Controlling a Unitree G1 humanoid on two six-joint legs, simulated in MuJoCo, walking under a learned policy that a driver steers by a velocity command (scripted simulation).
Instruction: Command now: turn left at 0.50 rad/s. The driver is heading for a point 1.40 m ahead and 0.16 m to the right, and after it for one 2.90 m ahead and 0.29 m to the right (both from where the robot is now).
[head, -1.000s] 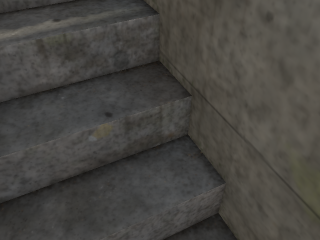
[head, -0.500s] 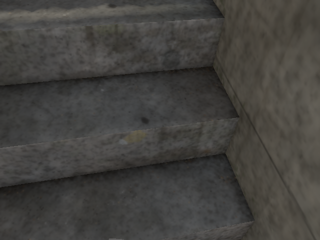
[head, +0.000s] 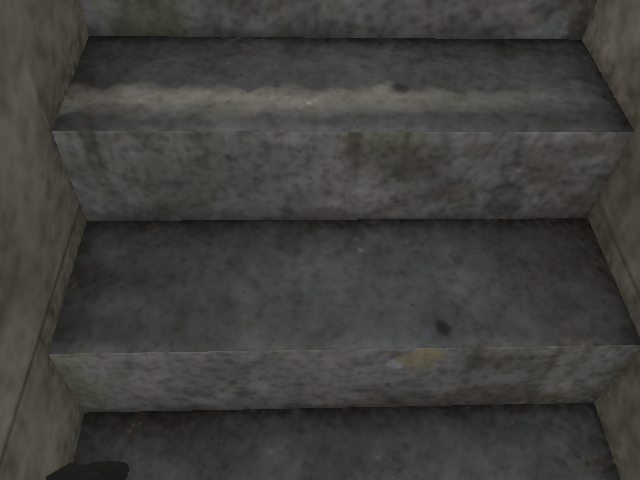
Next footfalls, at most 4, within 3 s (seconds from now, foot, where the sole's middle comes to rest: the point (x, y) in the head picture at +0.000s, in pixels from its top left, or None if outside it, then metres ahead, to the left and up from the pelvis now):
0.16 right None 0.12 -0.19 -0.67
1.20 left None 0.41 0.13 -0.48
1.78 right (311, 291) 0.62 -0.04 -0.29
2.24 left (194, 277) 0.66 0.14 -0.29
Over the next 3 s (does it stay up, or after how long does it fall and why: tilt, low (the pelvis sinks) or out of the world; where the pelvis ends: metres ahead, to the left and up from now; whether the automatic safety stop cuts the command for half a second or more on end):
stays up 0.96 0.00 0.68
